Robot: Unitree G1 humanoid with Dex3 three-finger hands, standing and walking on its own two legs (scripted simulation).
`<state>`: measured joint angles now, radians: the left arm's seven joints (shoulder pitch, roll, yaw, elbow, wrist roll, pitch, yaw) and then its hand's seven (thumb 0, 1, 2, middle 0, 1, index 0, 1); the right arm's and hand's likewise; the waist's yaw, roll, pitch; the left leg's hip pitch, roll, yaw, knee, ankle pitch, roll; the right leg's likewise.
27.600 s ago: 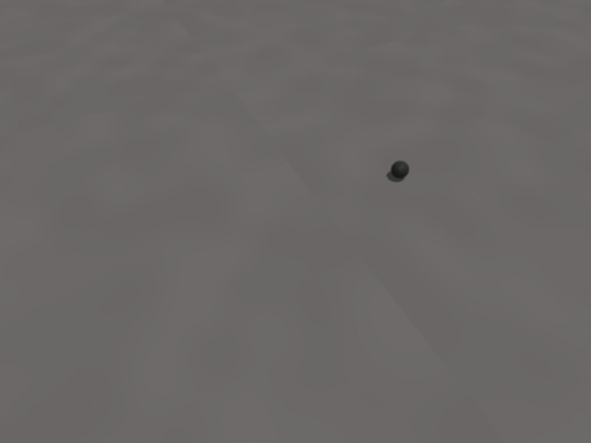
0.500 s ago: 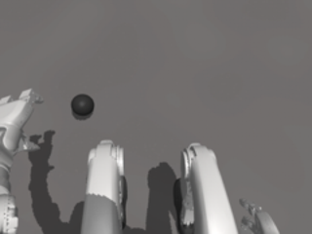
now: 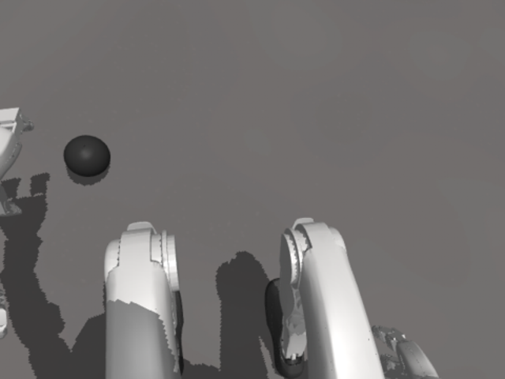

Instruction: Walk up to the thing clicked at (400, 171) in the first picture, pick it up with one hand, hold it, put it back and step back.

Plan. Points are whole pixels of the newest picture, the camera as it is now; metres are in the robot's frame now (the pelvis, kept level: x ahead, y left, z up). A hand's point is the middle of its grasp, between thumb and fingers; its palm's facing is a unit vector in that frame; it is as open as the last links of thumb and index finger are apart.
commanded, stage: rise first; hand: left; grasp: from above
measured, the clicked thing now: (87, 156) +0.48 +0.33 -0.31
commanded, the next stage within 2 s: approach in 0.68 s
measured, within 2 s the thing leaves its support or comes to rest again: neither
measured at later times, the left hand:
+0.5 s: hand (19, 168) +0.41 +0.39 -0.18, palm faces -0.42 -0.10 -0.90, open 14.3 cm
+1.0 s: hand (41, 160) +0.44 +0.36 -0.19, palm faces -0.44 -0.07 -0.89, open 14.1 cm
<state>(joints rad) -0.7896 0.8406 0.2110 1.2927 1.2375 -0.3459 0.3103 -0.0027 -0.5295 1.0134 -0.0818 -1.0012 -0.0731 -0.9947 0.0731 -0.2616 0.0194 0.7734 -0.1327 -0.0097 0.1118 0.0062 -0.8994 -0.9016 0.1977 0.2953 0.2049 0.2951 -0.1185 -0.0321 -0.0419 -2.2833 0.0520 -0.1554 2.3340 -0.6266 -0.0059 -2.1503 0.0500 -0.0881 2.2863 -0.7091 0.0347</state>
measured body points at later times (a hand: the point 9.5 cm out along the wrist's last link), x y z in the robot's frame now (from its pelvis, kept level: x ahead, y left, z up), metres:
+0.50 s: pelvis +0.01 +0.00 -0.02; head +0.25 +0.09 +0.35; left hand +0.43 +0.39 -0.13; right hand +0.11 -0.27 -0.13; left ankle +0.09 +0.13 -0.31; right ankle +0.10 -0.12 -0.31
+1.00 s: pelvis +0.01 +0.00 -0.03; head +0.25 +0.09 +0.34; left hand +0.45 +0.37 -0.14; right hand +0.09 -0.27 -0.13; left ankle +0.09 +0.13 -0.31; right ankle +0.10 -0.12 -0.31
